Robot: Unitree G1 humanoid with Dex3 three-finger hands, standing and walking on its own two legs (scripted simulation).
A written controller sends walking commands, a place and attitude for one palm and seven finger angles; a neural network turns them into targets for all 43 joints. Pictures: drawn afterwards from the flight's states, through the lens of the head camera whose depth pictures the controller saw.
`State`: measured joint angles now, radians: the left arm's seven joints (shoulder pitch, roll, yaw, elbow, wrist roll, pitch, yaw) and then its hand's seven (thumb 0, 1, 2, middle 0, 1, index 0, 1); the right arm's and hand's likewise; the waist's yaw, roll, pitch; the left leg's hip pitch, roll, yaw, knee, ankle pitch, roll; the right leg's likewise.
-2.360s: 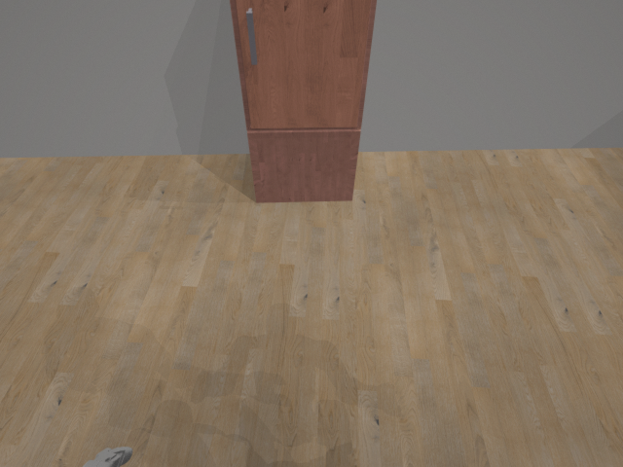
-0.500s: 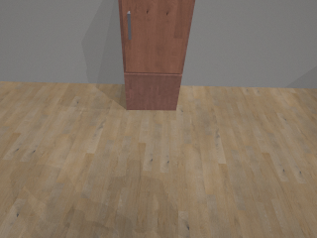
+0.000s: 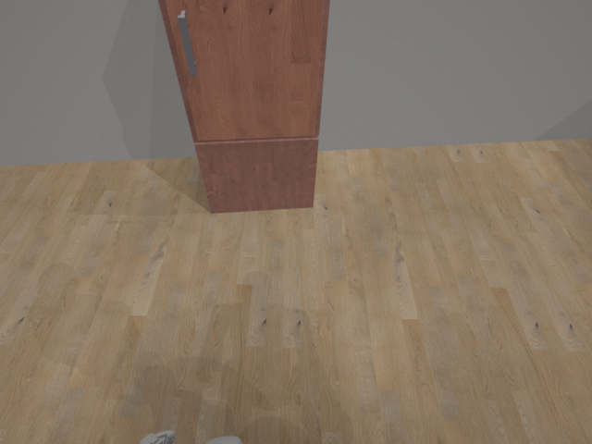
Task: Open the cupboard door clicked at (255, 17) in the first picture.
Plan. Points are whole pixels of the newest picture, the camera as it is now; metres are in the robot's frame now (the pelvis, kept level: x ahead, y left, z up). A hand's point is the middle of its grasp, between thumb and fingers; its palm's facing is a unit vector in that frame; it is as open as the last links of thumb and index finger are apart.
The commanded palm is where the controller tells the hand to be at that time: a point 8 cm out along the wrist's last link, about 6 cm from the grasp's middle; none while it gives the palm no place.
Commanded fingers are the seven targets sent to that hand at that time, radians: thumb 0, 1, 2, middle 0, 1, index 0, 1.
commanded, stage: walk to a spot facing it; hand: left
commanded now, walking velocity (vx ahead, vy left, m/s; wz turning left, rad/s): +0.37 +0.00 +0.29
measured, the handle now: (188, 43) +1.09 +0.32 +0.02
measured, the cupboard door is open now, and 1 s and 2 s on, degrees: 0 0 0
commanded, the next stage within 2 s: take the last steps up to it in 0.34 s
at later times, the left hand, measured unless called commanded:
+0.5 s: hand out of the picture +0.13 +0.24 -0.17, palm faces +0.18 -0.98 -0.12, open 7.4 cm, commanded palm none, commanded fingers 0.00 0.90 0.90 -0.20 -0.30 -0.20 -0.30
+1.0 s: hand (195, 265) +0.47 +0.22 -0.16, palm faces +0.03 -0.98 -0.18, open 7.4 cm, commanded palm none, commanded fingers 0.00 0.90 0.90 -0.20 -0.30 -0.20 -0.30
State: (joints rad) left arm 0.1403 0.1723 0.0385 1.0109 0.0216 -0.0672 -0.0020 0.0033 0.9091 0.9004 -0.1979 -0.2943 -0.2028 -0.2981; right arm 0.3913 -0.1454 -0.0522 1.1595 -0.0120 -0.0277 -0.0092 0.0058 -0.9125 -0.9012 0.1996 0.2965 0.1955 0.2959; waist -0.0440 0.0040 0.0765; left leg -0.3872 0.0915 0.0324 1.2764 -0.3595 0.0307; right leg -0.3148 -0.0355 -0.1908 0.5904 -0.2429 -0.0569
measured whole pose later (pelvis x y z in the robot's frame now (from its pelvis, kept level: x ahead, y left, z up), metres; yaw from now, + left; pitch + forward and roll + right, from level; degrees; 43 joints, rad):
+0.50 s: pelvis +0.20 +0.08 +0.01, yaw +7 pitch -2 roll -2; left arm 0.36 0.18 0.04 1.13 0.02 -0.02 0.00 0.01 0.91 0.90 -0.20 -0.29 -0.20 -0.30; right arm 0.19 -0.15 -0.06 1.01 0.00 -0.08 -0.02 -0.02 -0.95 -0.90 0.20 0.30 0.20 0.30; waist 0.03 -0.04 0.07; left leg -0.25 0.01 0.19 0.51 -0.24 0.10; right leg -0.43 -0.11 -0.08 1.19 -0.35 0.03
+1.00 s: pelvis +0.38 +0.04 +0.00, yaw +4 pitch -1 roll +1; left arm 0.11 0.15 0.05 1.01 0.03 -0.03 -0.02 0.01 0.91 0.90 -0.20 -0.29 -0.20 -0.30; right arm 0.52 -0.08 -0.03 1.20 -0.02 -0.05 -0.02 0.00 -0.91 -0.90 0.20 0.30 0.20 0.30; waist -0.07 0.01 0.07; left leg 0.02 0.05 0.20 0.52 -0.48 -0.01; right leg -0.39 -0.06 -0.14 0.58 -0.16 -0.04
